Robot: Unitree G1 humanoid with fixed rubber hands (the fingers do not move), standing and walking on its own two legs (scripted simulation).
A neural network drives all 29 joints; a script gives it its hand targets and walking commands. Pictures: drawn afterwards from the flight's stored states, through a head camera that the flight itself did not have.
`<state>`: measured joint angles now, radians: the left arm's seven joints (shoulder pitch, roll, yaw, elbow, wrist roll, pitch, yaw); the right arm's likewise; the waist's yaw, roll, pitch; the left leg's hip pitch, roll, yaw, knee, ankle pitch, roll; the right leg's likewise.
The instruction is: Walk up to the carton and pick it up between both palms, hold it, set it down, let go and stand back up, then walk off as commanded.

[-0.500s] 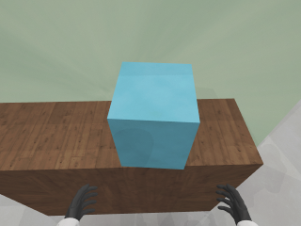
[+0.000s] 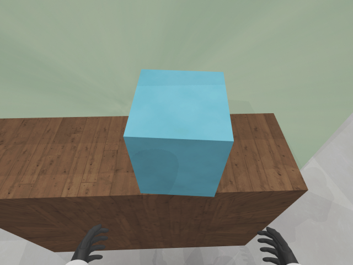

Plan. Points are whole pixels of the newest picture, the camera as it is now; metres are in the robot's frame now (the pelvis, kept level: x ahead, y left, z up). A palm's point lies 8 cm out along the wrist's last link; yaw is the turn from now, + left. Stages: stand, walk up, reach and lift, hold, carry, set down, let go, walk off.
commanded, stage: stand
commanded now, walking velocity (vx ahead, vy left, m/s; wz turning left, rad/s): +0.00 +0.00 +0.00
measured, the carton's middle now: (179, 136) +0.40 +0.02 +0.04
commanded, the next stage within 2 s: walk off in 1.26 s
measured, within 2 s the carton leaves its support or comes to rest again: neither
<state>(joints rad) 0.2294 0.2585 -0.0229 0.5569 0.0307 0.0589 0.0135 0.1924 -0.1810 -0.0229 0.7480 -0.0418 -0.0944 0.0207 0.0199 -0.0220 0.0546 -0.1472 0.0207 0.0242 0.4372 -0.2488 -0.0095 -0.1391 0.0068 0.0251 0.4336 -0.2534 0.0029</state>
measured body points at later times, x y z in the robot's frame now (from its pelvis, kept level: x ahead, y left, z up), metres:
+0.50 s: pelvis +0.01 +0.01 +0.00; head +0.00 +0.01 +0.45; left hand +0.08 +0.30 -0.13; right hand +0.08 -0.28 -0.13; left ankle -0.01 +0.12 -0.74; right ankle -0.01 -0.12 -0.74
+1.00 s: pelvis -0.01 +0.02 +0.00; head -0.02 +0.02 +0.45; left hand +0.03 +0.31 -0.13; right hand +0.06 -0.28 -0.13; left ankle -0.01 +0.12 -0.74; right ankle -0.01 -0.12 -0.74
